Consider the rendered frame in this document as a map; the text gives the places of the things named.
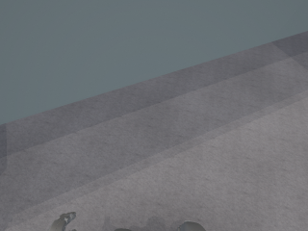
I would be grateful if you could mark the left robot hand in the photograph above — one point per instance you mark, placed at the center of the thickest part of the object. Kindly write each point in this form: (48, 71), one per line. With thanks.
(62, 221)

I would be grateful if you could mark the robot right thigh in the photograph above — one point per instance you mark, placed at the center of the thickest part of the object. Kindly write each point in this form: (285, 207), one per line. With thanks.
(190, 226)

